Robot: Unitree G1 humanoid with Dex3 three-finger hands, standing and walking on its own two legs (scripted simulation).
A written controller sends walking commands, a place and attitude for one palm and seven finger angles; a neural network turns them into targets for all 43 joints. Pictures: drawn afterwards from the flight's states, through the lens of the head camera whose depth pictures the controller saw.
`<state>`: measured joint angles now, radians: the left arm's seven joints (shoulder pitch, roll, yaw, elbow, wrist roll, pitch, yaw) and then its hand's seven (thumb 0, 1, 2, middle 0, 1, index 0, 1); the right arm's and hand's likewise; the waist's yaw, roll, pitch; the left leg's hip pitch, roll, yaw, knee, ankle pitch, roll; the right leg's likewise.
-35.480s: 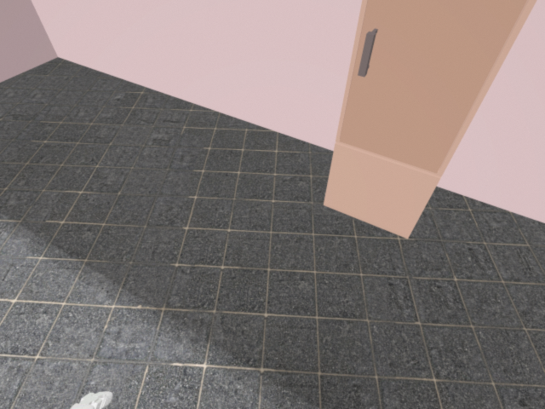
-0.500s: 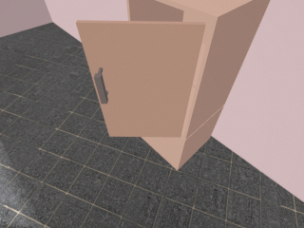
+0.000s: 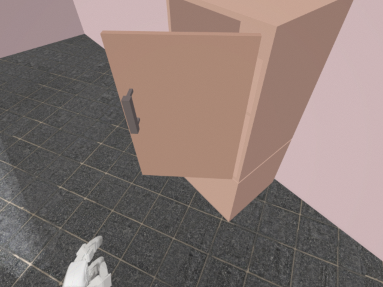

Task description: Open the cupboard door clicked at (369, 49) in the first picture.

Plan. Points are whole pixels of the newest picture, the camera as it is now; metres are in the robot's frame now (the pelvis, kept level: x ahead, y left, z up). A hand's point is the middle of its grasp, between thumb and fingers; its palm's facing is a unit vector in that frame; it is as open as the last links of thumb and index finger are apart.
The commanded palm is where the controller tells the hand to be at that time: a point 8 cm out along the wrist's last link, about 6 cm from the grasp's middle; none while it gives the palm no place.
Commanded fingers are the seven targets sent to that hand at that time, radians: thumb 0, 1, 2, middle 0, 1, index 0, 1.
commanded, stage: raise the hand with hooked fingers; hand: left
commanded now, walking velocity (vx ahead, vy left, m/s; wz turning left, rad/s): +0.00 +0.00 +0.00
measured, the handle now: (132, 111) +0.58 +0.22 +0.03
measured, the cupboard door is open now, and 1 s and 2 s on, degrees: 46 46 46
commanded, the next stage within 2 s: move the hooked fingers beside the handle in 1.96 s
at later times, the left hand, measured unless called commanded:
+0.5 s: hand (99, 261) +0.18 +0.20 -0.02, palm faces -0.01 -1.00 -0.08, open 9.9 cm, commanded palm +0.15 +0.26 -0.02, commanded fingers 0.00 0.13 0.57 -0.25 -0.80 -0.25 -0.80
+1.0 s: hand (78, 234) +0.22 +0.25 +0.00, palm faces -0.01 -1.00 -0.05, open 12.9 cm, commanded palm +0.20 +0.31 +0.01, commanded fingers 0.00 -0.45 0.32 -0.30 -1.17 -0.30 -1.17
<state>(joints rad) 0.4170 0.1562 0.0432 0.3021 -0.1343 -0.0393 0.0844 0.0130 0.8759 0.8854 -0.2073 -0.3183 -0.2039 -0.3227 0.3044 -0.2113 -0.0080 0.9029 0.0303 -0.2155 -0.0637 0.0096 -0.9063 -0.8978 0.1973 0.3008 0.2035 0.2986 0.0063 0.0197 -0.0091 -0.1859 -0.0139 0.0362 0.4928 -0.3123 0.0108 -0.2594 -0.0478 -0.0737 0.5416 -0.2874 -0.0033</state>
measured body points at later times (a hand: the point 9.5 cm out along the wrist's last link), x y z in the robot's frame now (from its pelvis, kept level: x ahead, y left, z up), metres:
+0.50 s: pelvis -0.04 -0.02 -0.08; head +0.02 -0.01 +0.36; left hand +0.17 +0.26 -0.01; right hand +0.17 -0.25 -0.15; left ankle -0.03 +0.11 -0.74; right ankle +0.00 -0.12 -0.74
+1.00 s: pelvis -0.03 +0.02 -0.05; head +0.02 +0.03 +0.39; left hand +0.21 +0.31 +0.01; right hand +0.13 -0.24 -0.12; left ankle -0.03 +0.11 -0.74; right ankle +0.00 -0.11 -0.74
